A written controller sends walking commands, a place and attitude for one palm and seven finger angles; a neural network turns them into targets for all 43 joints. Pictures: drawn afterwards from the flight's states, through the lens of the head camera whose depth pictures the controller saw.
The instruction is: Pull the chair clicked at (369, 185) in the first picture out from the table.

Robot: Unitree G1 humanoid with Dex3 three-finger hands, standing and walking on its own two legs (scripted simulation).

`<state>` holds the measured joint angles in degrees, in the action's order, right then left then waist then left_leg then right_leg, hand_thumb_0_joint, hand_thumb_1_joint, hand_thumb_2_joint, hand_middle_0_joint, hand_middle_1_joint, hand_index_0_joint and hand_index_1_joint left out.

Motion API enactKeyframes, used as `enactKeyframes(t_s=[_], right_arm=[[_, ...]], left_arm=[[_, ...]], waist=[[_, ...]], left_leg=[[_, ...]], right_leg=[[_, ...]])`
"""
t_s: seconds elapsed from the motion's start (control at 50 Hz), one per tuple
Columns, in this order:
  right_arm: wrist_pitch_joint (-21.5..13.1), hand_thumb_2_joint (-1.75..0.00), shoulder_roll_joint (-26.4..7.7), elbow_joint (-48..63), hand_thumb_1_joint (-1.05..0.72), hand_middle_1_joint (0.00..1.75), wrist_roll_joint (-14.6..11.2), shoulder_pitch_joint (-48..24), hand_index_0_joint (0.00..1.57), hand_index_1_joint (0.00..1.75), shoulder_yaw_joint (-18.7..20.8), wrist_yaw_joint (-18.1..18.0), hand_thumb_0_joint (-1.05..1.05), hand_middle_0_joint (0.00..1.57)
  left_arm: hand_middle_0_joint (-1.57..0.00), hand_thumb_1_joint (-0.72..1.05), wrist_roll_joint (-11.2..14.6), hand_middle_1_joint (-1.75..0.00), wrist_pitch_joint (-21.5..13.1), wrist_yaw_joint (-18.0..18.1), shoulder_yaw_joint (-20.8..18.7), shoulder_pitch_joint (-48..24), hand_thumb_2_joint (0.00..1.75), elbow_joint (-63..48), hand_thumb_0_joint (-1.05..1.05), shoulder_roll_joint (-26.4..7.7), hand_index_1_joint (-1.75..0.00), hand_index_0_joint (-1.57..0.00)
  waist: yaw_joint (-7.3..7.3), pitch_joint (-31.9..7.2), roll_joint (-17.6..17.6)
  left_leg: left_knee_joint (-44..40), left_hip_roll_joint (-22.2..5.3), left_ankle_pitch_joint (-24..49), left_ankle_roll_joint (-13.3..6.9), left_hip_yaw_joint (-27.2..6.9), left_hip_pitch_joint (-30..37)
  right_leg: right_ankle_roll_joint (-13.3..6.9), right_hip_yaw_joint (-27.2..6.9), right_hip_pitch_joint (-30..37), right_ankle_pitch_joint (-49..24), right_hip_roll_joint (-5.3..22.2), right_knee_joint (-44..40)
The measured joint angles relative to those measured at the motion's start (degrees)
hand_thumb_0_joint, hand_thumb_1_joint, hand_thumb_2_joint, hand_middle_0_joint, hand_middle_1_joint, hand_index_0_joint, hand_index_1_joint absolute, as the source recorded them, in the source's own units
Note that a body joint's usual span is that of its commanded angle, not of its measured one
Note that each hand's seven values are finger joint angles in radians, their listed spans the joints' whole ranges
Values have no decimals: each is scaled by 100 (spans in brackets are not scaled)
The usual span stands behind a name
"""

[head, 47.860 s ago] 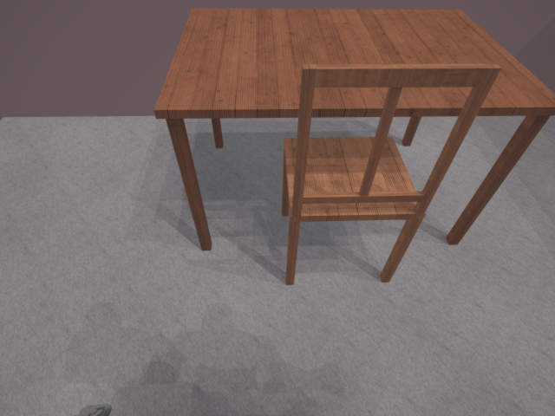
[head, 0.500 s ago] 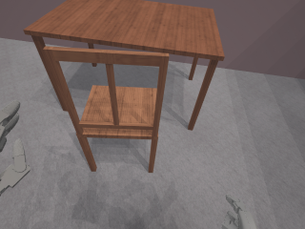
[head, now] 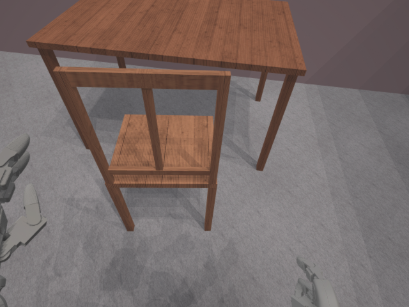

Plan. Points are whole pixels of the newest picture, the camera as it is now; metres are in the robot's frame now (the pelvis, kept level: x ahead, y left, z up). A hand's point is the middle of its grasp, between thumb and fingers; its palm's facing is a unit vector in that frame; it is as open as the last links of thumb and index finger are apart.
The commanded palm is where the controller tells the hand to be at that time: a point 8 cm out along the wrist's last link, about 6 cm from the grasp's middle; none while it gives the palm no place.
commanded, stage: stop stepping back and stand still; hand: left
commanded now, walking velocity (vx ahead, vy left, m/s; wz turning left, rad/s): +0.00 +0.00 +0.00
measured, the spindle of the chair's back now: (154, 134) +0.59 +0.20 -0.07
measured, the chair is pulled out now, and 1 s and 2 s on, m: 0.29 0.29 0.29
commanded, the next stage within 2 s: let the arm hang, fingers relaxed in 0.12 s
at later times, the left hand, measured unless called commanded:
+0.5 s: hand out of the picture +0.03 +0.17 -0.17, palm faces -0.05 -0.98 -0.19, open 7.4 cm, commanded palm none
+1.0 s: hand out of the picture -0.07 +0.14 -0.17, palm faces +0.01 -0.98 -0.19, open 7.4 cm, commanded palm none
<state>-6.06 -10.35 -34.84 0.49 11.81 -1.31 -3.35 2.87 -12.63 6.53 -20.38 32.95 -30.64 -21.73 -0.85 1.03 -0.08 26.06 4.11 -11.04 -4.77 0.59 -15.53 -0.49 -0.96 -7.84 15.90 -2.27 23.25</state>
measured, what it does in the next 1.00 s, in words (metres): stands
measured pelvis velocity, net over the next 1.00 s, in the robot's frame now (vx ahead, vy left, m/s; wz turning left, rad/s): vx -0.03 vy -0.02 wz -0.01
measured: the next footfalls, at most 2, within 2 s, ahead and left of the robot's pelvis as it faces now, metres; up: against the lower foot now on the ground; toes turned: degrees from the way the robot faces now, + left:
none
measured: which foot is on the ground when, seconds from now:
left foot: down 0.00-1.00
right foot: down 0.00-1.00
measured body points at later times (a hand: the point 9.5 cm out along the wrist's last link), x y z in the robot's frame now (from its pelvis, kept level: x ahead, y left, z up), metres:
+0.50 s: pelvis -0.03 -0.01 +0.00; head -0.02 +0.00 +0.45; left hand +0.03 +0.22 -0.15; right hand +0.06 -0.28 -0.13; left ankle +0.03 +0.06 -0.74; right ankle -0.04 -0.12 -0.74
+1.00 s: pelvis -0.03 -0.02 +0.00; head -0.03 -0.03 +0.45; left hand -0.07 +0.19 -0.16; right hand -0.06 -0.22 -0.17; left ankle +0.03 +0.06 -0.74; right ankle -0.04 -0.12 -0.74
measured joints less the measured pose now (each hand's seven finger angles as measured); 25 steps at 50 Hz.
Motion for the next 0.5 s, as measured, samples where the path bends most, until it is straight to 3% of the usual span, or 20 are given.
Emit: enactKeyframes(t_s=[0.22,0.26,0.3,0.34,0.42,0.5], right_arm=[[129,-90,-83,274,-90,30,-23,-155,20,30,59,-53,1,20],[-15,-90,-277,-9,-90,30,-68,-228,20,30,81,177,1,20],[119,-90,-538,-397,-90,30,-22,-378,20,30,69,355,1,20],[294,-90,-693,-711,-90,30,29,-492,20,30,63,409,0,21],[494,-90,-674,-1121,-90,30,93,-382,20,30,46,370,0,20],[653,-90,-511,-1609,-91,30,103,24,20,30,-39,348,0,20]], left_arm=[[-21,88,34,-30,28,36,56,-61,90,-49,1,75,-31,-21],[-21,89,-181,-30,-46,-125,388,-467,90,847,1,-22,-31,-21],[-21,89,-328,-30,344,-337,889,-1016,90,2359,0,-65,-31,-21],[-20,89,-405,-30,841,-475,1310,-1442,90,3989,0,38,-31,-20],[-20,90,-444,-29,1481,-569,1833,-1728,90,6545,0,490,-30,-20],[-20,91,-424,-29,1589,-640,2204,-1520,90,8015,1,962,-30,-20]], waist=[[-35,-129,-31],[-82,-259,87],[-132,-405,239],[-88,-464,333],[95,-334,200],[162,-91,-107]], left_leg=[[-108,-52,50,42,-54,72],[125,-40,8,52,-90,-174],[411,-3,-95,18,-69,-389],[573,30,-161,-20,-17,-474],[474,44,-83,-7,71,-346],[101,-25,138,76,44,-140]], right_leg=[[-41,38,143,-126,-55,-256],[-51,117,-121,-52,-48,46],[-45,124,-375,153,-13,433],[-14,91,-542,291,27,764],[-39,7,-548,314,53,912],[-104,8,-350,77,-12,531]])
